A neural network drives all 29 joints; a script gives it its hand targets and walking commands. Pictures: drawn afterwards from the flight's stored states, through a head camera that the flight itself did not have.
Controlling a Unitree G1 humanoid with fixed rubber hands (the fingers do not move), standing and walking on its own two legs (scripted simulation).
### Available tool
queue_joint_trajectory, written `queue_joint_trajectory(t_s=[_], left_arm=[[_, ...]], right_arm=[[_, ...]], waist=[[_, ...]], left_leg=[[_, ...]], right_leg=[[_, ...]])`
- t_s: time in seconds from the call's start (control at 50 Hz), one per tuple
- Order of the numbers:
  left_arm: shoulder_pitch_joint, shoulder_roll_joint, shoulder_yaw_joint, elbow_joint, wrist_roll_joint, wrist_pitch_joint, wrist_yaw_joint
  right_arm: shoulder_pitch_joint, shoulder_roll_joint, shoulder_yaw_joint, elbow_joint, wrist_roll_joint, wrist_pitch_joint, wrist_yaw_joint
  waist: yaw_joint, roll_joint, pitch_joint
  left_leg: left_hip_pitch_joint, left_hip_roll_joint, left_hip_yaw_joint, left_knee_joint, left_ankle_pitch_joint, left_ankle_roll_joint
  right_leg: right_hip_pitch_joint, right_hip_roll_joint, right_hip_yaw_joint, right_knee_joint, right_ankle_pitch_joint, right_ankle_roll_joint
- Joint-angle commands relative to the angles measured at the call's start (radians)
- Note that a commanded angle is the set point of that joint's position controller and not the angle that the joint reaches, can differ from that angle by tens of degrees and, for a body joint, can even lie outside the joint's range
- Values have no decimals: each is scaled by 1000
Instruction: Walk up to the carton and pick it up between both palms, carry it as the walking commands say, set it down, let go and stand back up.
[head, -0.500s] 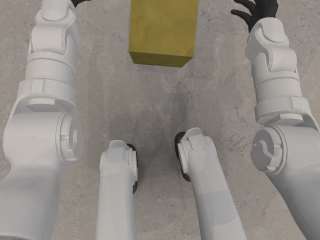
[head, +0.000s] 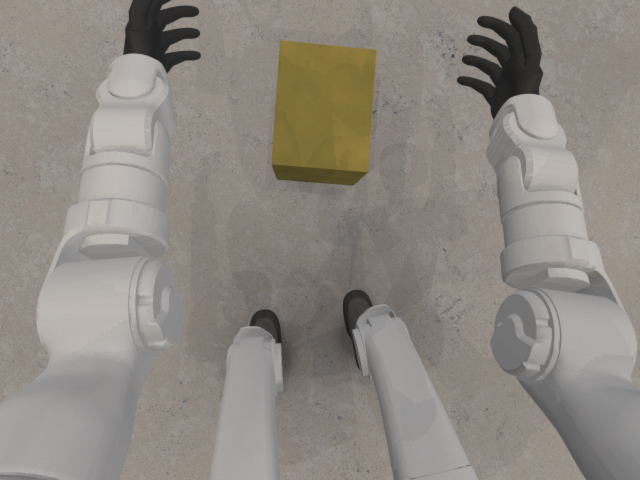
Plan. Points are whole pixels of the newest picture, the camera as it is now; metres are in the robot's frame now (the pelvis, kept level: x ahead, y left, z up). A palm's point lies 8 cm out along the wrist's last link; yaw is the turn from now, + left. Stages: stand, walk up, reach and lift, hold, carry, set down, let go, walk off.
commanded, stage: set down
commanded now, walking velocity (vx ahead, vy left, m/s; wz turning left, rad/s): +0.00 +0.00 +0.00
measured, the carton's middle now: (321, 122) +0.61 -0.08 -0.54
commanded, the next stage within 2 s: let go in 0.06 s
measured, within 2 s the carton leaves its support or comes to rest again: neither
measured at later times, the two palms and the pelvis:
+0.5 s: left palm (118, 175) +0.44 +0.16 -0.05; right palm (571, 167) +0.40 -0.25 -0.03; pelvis +0.04 -0.01 +0.08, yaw +1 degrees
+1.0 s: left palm out of the picture +0.28 +0.22 +0.06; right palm out of the picture +0.24 -0.23 +0.07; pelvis +0.08 +0.00 +0.14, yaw +0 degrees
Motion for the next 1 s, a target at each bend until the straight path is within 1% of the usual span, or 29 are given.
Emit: queue_joint_trajectory(t_s=[0.0, 0.1, 0.16, 0.2, 0.24, 0.28, 0.32, 0.36, 0.4, 0.46, 0.54, 0.62, 0.68, 0.74, 0.8, 0.92, 0.98], left_arm=[[-253, 64, 20, -102, 24, -30, -7], [-212, 28, 65, -49, 77, -54, -13], [-174, 13, 88, -57, 107, -62, 0], [-119, 2, 93, -87, 121, -65, 16], [-10, -24, 86, -146, 129, -68, 37], [109, -61, 67, -234, 124, -72, 64], [208, -92, 43, -343, 113, -78, 87], [306, -108, 9, -441, 94, -81, 96], [400, -111, -21, -496, 80, -87, 94], [545, -115, -52, -527, 70, -105, 85], [715, -104, -69, -494, 53, -132, 63], [866, -95, -79, -446, 25, -162, 36], [975, -82, -90, -439, 3, -181, 17], [1074, -68, -108, -465, -16, -198, 0], [1182, -60, -128, -501, -34, -213, -13], [1333, -29, -148, -534, -47, -221, -37], [1384, -16, -158, -553, -58, -209, -48]], right_arm=[[-182, -90, -21, -107, -31, -29, 6], [-151, -50, -43, -61, -89, -52, 15], [-125, -57, -42, -67, -113, -65, 20], [-82, -68, -30, -90, -122, -70, 29], [15, -80, -3, -128, -131, -73, 45], [128, -100, 35, -174, -129, -77, 69], [223, -120, 74, -232, -110, -83, 94], [317, -134, 109, -292, -89, -85, 115], [394, -137, 139, -329, -69, -88, 133], [528, -130, 182, -336, -26, -99, 154], [682, -133, 231, -311, 1, -119, 167], [823, -130, 280, -292, 17, -143, 159], [926, -125, 310, -304, 25, -159, 146], [1030, -117, 332, -345, 38, -172, 135], [1120, -124, 348, -385, 51, -184, 123], [1242, -144, 370, -420, 55, -183, 113], [1270, -153, 373, -421, 57, -169, 117]], waist=[[-35, 81, -965], [-34, 68, -827], [-29, 68, -868], [-20, 67, -946], [-12, 66, -1047], [-6, 67, -1123], [-5, 64, -1162], [-6, 47, -1169], [-2, 24, -1109], [9, 11, -970], [34, -16, -758], [52, -36, -549], [61, -47, -432], [66, -52, -357], [73, -46, -294], [87, -39, -174], [93, -18, -111]], left_leg=[[591, -38, 93, -157, 305, -18], [585, -29, 78, -232, 296, -22], [622, -27, 74, -244, 351, -30], [672, -25, 73, -245, 419, -33], [751, -25, 70, -249, 512, -38], [832, -24, 65, -265, 607, -40], [897, -22, 60, -292, 669, -37], [911, -19, 58, -323, 686, -34], [868, -19, 65, -362, 635, -30], [843, -19, 72, -426, 538, -27], [849, -14, 81, -506, 372, -21], [914, -3, 83, -566, 247, -16], [991, 4, 85, -608, 191, -11], [1097, 9, 84, -646, 191, 1], [1205, 11, 81, -683, 242, 9], [1339, 18, 67, -748, 346, 17], [1405, 23, 56, -787, 376, 11]], right_leg=[[606, 36, -118, -142, 405, 43], [606, 28, -119, -212, 396, 45], [647, 33, -119, -227, 443, 42], [705, 41, -116, -229, 498, 38], [783, 47, -110, -236, 576, 32], [846, 48, -101, -250, 654, 25], [900, 45, -89, -270, 709, 18], [978, 38, -70, -294, 760, 8], [1066, 22, -48, -319, 781, 3], [1146, 5, -32, -369, 742, 2], [1207, -12, -21, -442, 595, 3], [1213, -21, -19, -512, 416, 9], [1241, -23, -15, -562, 327, 11], [1297, -20, -16, -606, 300, 11], [1344, -16, -22, -645, 325, 10], [1442, -7, -35, -711, 397, 10], [1475, 0, -44, -747, 385, 7]])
